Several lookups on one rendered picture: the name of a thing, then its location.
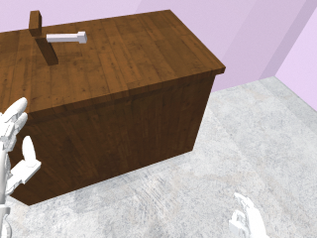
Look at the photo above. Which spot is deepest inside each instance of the counter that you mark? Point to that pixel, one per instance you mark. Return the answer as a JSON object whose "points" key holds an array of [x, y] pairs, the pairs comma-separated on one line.
{"points": [[132, 96]]}

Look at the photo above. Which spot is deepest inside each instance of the robot right hand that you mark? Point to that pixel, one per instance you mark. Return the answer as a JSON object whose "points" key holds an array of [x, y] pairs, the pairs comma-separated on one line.
{"points": [[243, 225]]}

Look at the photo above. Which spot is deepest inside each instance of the tap lever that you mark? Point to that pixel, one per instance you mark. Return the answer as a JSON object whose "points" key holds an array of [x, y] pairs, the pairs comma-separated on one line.
{"points": [[56, 38]]}

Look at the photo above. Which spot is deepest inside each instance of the robot left hand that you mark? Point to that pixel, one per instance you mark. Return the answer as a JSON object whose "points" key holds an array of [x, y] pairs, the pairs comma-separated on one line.
{"points": [[11, 122]]}

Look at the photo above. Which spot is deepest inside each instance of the left robot forearm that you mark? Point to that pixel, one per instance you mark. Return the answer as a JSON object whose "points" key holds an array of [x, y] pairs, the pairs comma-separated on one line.
{"points": [[5, 227]]}

